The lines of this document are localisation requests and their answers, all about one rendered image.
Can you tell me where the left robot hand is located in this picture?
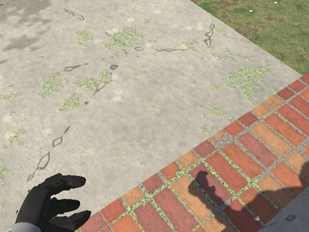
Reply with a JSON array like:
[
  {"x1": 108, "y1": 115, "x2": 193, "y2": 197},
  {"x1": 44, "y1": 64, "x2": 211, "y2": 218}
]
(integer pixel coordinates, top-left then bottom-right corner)
[{"x1": 15, "y1": 173, "x2": 91, "y2": 232}]

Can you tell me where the robot left forearm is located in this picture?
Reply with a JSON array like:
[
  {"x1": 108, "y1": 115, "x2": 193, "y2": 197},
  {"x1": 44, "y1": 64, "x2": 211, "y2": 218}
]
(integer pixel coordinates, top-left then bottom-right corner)
[{"x1": 6, "y1": 222, "x2": 42, "y2": 232}]

